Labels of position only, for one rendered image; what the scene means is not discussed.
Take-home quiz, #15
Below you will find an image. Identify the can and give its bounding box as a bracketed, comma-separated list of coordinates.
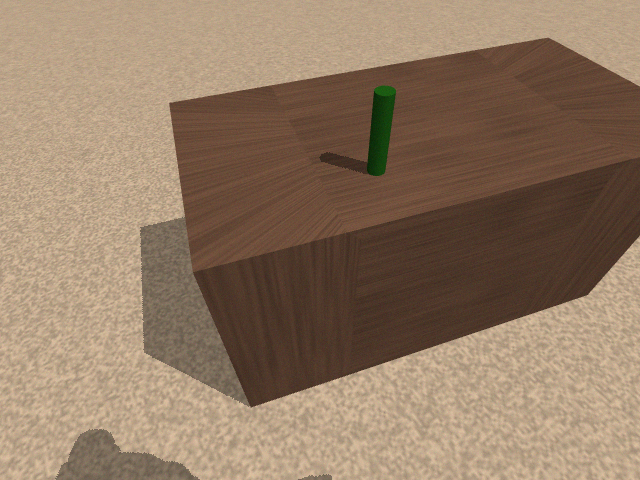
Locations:
[367, 86, 396, 176]

